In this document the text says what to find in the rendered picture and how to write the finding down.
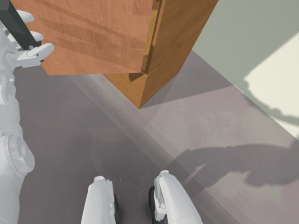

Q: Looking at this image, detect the left robot forearm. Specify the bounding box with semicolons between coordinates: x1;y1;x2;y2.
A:
0;64;23;138

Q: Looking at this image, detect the robot right thigh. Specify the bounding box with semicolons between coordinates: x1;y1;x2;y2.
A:
154;174;203;224

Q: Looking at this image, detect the robot right shin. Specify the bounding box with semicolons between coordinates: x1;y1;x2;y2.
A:
154;170;169;221

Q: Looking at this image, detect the robot left upper arm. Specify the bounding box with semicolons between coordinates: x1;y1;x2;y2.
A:
0;135;35;224

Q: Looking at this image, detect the cupboard door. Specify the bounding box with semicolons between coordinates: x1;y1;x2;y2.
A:
10;0;153;76

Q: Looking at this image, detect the handle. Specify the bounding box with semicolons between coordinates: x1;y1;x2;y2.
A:
0;0;43;62

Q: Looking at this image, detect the left robot hand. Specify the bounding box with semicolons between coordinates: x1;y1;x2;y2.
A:
0;10;54;73

